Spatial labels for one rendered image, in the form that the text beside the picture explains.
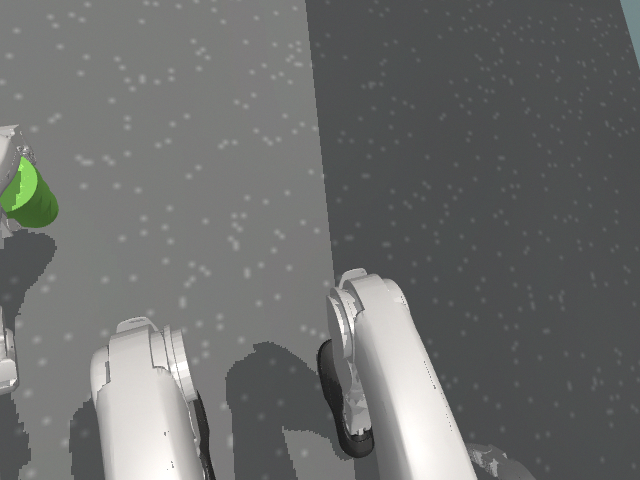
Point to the left robot foot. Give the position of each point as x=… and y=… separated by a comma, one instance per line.
x=204, y=435

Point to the left robot arm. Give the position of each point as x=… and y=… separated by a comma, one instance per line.
x=9, y=373

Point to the cup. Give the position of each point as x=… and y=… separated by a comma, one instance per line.
x=28, y=198

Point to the right robot foot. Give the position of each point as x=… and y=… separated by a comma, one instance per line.
x=353, y=445

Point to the right robot hand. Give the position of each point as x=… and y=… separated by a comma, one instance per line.
x=496, y=463

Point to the left robot hand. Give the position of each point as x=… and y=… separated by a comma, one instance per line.
x=13, y=143

